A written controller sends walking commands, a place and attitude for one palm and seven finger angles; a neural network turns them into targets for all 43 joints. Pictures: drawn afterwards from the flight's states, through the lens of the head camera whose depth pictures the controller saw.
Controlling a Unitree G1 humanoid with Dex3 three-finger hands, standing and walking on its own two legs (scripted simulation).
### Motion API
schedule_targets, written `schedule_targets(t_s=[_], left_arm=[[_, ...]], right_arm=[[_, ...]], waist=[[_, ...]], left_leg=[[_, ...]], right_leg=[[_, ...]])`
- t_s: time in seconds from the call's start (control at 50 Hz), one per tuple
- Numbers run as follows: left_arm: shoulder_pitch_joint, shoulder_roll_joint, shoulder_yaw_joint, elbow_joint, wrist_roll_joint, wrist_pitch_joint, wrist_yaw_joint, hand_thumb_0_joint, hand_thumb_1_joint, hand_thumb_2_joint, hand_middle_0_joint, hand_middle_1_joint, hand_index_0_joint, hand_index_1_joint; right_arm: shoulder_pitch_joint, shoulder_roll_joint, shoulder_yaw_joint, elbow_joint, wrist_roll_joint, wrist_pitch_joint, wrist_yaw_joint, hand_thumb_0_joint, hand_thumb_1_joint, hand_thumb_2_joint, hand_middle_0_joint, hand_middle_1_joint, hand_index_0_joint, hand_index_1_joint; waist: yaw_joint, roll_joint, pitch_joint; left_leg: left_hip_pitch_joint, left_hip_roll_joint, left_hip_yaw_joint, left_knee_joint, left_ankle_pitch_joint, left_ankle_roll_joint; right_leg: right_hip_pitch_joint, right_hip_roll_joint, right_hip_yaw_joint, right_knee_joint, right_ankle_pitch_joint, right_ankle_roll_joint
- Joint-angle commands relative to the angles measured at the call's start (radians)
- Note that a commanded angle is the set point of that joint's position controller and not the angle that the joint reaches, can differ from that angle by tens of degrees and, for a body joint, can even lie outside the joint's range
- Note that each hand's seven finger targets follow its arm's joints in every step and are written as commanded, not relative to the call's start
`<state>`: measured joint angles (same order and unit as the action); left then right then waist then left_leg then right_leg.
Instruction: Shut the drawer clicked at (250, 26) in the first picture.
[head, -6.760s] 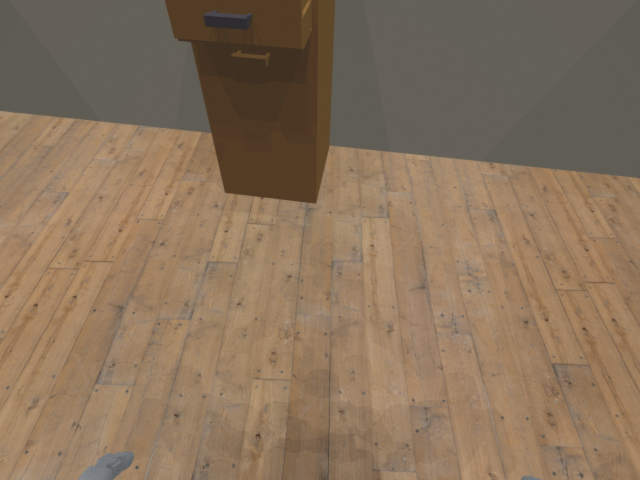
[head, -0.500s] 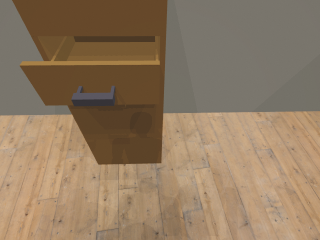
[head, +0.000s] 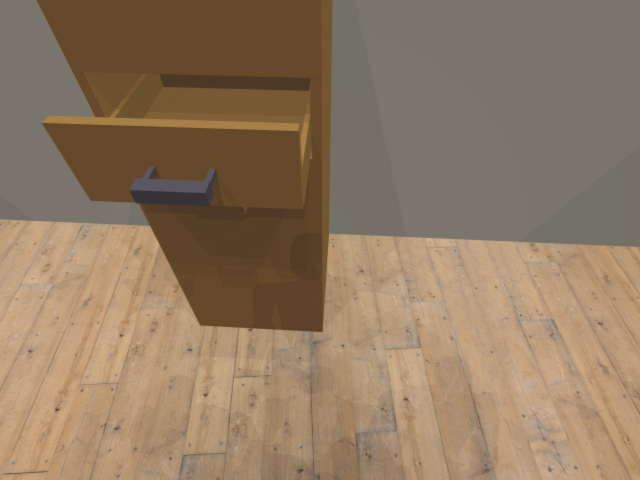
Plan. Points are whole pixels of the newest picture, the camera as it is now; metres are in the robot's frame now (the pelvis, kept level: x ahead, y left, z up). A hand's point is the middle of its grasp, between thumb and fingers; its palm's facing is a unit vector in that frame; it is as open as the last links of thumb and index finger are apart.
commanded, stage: come to a stop and stand still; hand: left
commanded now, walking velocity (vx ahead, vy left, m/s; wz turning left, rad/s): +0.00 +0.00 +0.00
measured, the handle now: (177, 182) +0.52 +0.27 +0.07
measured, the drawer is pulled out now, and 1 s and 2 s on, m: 0.15 0.15 0.15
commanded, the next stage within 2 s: look again from close up in 0.10 s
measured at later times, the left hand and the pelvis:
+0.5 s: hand out of the picture +0.01 +0.23 -0.17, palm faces -0.01 -0.98 -0.22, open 7.3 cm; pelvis -0.02 +0.05 +0.00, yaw -2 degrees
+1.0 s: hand out of the picture -0.03 +0.22 -0.18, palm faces -0.04 -0.99 -0.11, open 7.3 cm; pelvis +0.00 +0.08 +0.00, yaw -3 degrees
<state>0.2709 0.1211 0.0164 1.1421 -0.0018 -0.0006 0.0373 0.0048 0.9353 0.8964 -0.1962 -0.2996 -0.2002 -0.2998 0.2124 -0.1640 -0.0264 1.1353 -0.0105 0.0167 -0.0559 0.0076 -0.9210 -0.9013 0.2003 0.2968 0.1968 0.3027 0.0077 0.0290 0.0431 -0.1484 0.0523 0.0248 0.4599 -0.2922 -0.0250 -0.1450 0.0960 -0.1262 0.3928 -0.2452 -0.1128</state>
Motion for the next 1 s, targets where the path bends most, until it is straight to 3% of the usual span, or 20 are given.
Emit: schedule_targets(t_s=[0.0,0.08,0.16,0.18,0.2,0.22,0.24,0.26,0.28,0.3,0.34,0.42,0.5,0.52,0.76,0.78,0.82,0.88,0.92,0.98], left_arm=[[0.048,0.123,0.018,-0.024,0.004,-0.011,0.013,0.000,0.900,0.900,-0.200,-0.300,-0.200,-0.300],[0.070,0.114,0.013,-0.010,0.003,-0.011,0.008,0.000,0.900,0.900,-0.200,-0.300,-0.200,-0.300],[0.085,0.097,0.007,-0.002,0.004,-0.012,0.007,0.000,0.900,0.900,-0.200,-0.300,-0.200,-0.300],[0.148,0.133,0.018,0.000,0.021,-0.055,0.058,0.000,0.900,0.900,-0.200,-0.300,-0.200,-0.300],[0.135,0.179,0.040,-0.048,0.021,-0.060,0.053,0.000,0.900,0.900,-0.200,-0.300,-0.200,-0.300],[0.106,0.183,0.042,-0.062,0.016,-0.051,0.046,0.000,0.900,0.900,-0.200,-0.300,-0.200,-0.300],[0.086,0.154,0.033,-0.066,0.010,-0.039,0.045,0.000,0.900,0.900,-0.200,-0.300,-0.200,-0.300],[0.089,0.124,0.020,-0.072,0.006,-0.036,0.039,0.000,0.900,0.900,-0.200,-0.300,-0.200,-0.300],[0.085,0.100,0.009,-0.069,0.005,-0.036,0.027,0.000,0.900,0.900,-0.200,-0.300,-0.200,-0.300],[0.087,0.076,0.001,-0.067,0.008,-0.038,0.015,0.000,0.900,0.900,-0.200,-0.300,-0.200,-0.300],[0.097,0.058,0.001,-0.066,0.013,-0.041,0.012,0.000,0.900,0.900,-0.200,-0.300,-0.200,-0.300],[0.070,0.077,-0.006,-0.072,0.010,-0.030,0.002,0.000,0.900,0.900,-0.200,-0.300,-0.200,-0.300],[0.090,0.074,-0.013,-0.074,0.009,-0.025,-0.002,0.000,0.900,0.900,-0.200,-0.300,-0.200,-0.300],[0.085,0.074,-0.014,-0.076,0.009,-0.023,-0.001,0.000,0.900,0.900,-0.200,-0.300,-0.200,-0.300],[0.093,0.063,-0.020,-0.059,0.012,-0.020,-0.001,0.000,0.900,0.900,-0.200,-0.300,-0.200,-0.300],[0.096,0.060,-0.019,-0.052,0.014,-0.018,-0.002,0.000,0.900,0.900,-0.200,-0.300,-0.200,-0.300],[0.094,0.058,-0.017,-0.052,0.023,-0.014,-0.007,0.000,0.900,0.900,-0.200,-0.300,-0.200,-0.300],[0.078,0.044,-0.016,-0.059,0.034,-0.010,-0.016,0.000,0.900,0.900,-0.200,-0.300,-0.200,-0.300],[0.065,0.040,-0.012,-0.066,0.038,-0.013,-0.021,0.000,0.900,0.900,-0.200,-0.300,-0.200,-0.300],[0.029,0.027,-0.005,-0.081,0.037,-0.022,-0.027,0.000,0.900,0.900,-0.200,-0.300,-0.200,-0.300]], right_arm=[[0.112,-0.044,0.002,0.012,0.004,-0.001,-0.005,0.000,-0.900,-0.900,0.200,0.300,0.200,0.300],[0.115,-0.041,0.011,0.009,0.001,-0.007,-0.004,0.000,-0.900,-0.900,0.200,0.300,0.200,0.300],[0.133,-0.039,0.014,0.008,0.000,-0.013,-0.003,0.000,-0.900,-0.900,0.200,0.300,0.200,0.300],[0.091,-0.086,-0.002,-0.048,0.006,-0.045,0.009,0.000,-0.900,-0.900,0.200,0.300,0.200,0.300],[0.206,-0.051,-0.005,-0.083,0.006,-0.030,0.002,0.000,-0.900,-0.900,0.200,0.300,0.200,0.300],[0.212,-0.056,-0.007,-0.087,0.005,-0.021,0.000,0.000,-0.900,-0.900,0.200,0.300,0.200,0.300],[0.234,-0.040,-0.005,-0.098,0.008,-0.031,0.002,0.000,-0.900,-0.900,0.200,0.300,0.200,0.300],[0.238,-0.010,0.007,-0.106,0.004,-0.041,0.006,0.000,-0.900,-0.900,0.200,0.300,0.200,0.300],[0.200,-0.007,0.015,-0.108,0.000,-0.045,0.009,0.000,-0.900,-0.900,0.200,0.300,0.200,0.300],[0.195,-0.023,0.019,-0.110,-0.008,-0.047,0.012,0.000,-0.900,-0.900,0.200,0.300,0.200,0.300],[0.199,-0.041,0.021,-0.124,-0.015,-0.043,0.016,0.000,-0.900,-0.900,0.200,0.300,0.200,0.300],[0.217,-0.040,0.035,-0.099,-0.014,-0.049,0.021,0.000,-0.900,-0.900,0.200,0.300,0.200,0.300],[0.223,-0.053,0.039,-0.087,-0.014,-0.054,0.020,0.000,-0.900,-0.900,0.200,0.300,0.200,0.300],[0.220,-0.052,0.038,-0.080,-0.015,-0.056,0.020,0.000,-0.900,-0.900,0.200,0.300,0.200,0.300],[0.219,-0.050,0.040,-0.044,-0.007,-0.066,0.013,0.000,-0.900,-0.900,0.200,0.300,0.200,0.300],[0.226,-0.053,0.040,-0.038,-0.008,-0.063,0.013,0.000,-0.900,-0.900,0.200,0.300,0.200,0.300],[0.235,-0.069,0.032,-0.031,-0.010,-0.056,0.013,0.000,-0.900,-0.900,0.200,0.300,0.200,0.300],[0.238,-0.090,0.021,-0.034,-0.013,-0.050,0.011,0.000,-0.900,-0.900,0.200,0.300,0.200,0.300],[0.259,-0.090,0.016,-0.031,-0.015,-0.051,0.012,0.000,-0.900,-0.900,0.200,0.300,0.200,0.300],[0.288,-0.088,0.013,-0.027,-0.019,-0.063,0.011,0.000,-0.900,-0.900,0.200,0.300,0.200,0.300]], waist=[[-0.014,-0.013,0.014],[-0.010,0.030,0.031],[-0.008,-0.013,0.054],[-0.010,-0.113,0.044],[-0.060,-0.130,-0.063],[-0.056,-0.075,-0.059],[-0.071,0.013,-0.108],[-0.062,0.073,-0.154],[-0.045,0.088,-0.101],[-0.033,0.058,-0.047],[-0.015,-0.079,0.026],[-0.011,-0.014,0.099],[0.001,-0.056,0.089],[0.003,-0.020,0.101],[-0.003,-0.024,0.038],[-0.008,-0.026,0.035],[-0.017,0.005,0.038],[-0.028,0.051,0.103],[-0.039,0.029,0.119],[-0.055,0.030,0.120]], left_leg=[[0.019,0.049,-0.017,-0.066,0.132,0.033],[0.009,0.055,-0.023,-0.104,0.131,0.034],[0.002,0.054,-0.034,-0.125,0.126,0.040],[-0.092,0.005,0.107,0.106,-0.016,-0.002],[-0.141,-0.035,0.029,0.167,-0.137,0.028],[-0.128,-0.025,0.041,0.168,-0.121,0.049],[-0.089,-0.007,0.039,0.118,-0.077,0.057],[-0.026,0.005,-0.008,0.033,0.046,0.055],[-0.026,0.029,-0.042,-0.021,0.091,0.051],[-0.064,0.053,-0.073,-0.053,0.100,0.064],[-0.124,0.056,-0.070,-0.042,0.060,0.075],[-0.175,0.057,-0.123,-0.135,0.028,0.089],[-0.202,0.061,-0.143,-0.179,-0.049,0.099],[-0.211,0.062,-0.150,-0.198,-0.052,0.100],[-0.109,0.071,-0.147,-0.196,0.101,0.108],[-0.093,0.074,-0.147,-0.200,0.044,0.110],[-0.078,0.101,-0.187,-0.237,-0.131,0.128],[-0.046,0.157,-0.268,-0.279,-0.239,0.177],[0.003,0.194,-0.303,-0.272,-0.199,0.218],[0.062,0.228,-0.311,-0.246,0.026,0.262]], right_leg=[[0.017,-0.238,0.246,-0.166,0.305,0.168],[0.026,-0.221,0.235,-0.180,0.207,0.149],[0.011,-0.214,0.232,-0.193,0.119,0.136],[0.038,-0.257,0.262,-0.108,1.011,0.292],[0.174,-0.291,0.267,-0.052,1.158,0.302],[0.162,-0.300,0.229,-0.049,1.113,0.279],[0.134,-0.272,0.176,-0.011,0.865,0.181],[0.098,-0.267,0.188,0.019,0.547,0.063],[0.029,-0.241,0.184,0.020,0.299,0.029],[-0.019,-0.211,0.182,0.002,0.146,0.033],[-0.060,-0.199,0.214,-0.059,0.005,0.033],[-0.082,-0.174,0.187,-0.006,-0.035,0.039],[-0.054,-0.170,0.180,0.025,-0.017,0.046],[-0.058,-0.170,0.175,0.036,-0.010,0.046],[-0.064,-0.178,0.165,0.056,0.058,0.063],[-0.070,-0.171,0.155,0.071,0.012,0.063],[-0.113,-0.150,0.119,0.117,-0.087,0.060],[-0.241,-0.122,0.084,0.214,-0.166,0.063],[-0.319,-0.124,0.080,0.292,-0.199,0.063],[-0.398,-0.141,0.085,0.397,-0.230,0.064]])
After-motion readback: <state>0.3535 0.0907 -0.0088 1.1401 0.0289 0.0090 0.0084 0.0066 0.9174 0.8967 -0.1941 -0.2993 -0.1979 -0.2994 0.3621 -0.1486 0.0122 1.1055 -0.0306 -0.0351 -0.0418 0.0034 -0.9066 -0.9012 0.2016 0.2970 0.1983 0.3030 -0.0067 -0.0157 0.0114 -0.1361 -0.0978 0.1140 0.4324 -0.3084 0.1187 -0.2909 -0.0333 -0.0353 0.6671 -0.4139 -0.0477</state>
